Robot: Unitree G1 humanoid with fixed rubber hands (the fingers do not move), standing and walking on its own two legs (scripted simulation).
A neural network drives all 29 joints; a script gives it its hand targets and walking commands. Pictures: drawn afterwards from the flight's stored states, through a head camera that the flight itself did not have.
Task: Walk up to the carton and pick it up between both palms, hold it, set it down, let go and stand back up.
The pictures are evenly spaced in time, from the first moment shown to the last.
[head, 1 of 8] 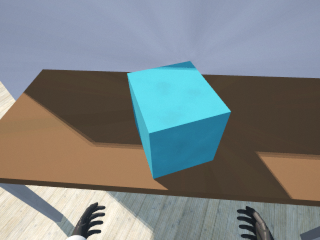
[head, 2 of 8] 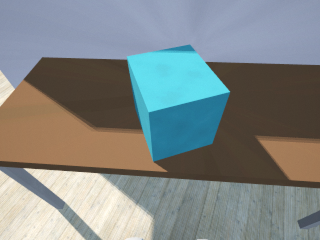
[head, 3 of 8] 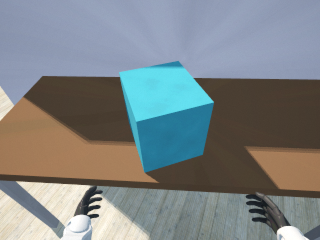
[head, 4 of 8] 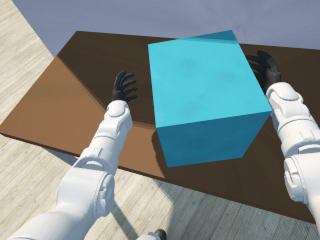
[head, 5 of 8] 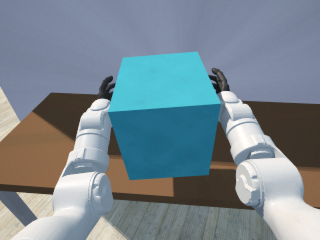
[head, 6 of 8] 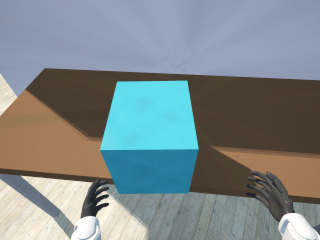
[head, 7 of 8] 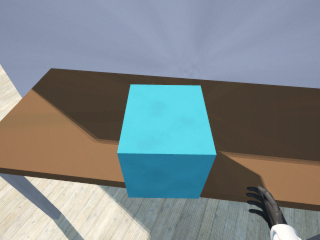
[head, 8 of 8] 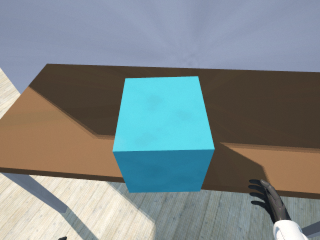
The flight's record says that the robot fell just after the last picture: no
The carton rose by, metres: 0.15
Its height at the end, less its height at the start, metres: +0.00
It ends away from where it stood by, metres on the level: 0.10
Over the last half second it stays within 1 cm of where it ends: yes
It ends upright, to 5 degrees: yes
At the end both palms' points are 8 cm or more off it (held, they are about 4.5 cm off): yes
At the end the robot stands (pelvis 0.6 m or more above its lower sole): yes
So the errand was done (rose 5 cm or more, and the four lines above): yes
